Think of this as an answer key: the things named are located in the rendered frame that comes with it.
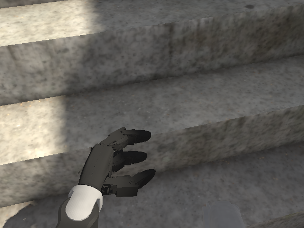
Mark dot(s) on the robot left hand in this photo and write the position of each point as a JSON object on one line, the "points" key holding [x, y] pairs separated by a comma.
{"points": [[102, 161]]}

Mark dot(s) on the left robot forearm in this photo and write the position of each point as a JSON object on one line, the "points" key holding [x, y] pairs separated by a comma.
{"points": [[81, 209]]}

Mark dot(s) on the right robot thigh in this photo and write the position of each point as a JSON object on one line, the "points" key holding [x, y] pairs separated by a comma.
{"points": [[222, 214]]}

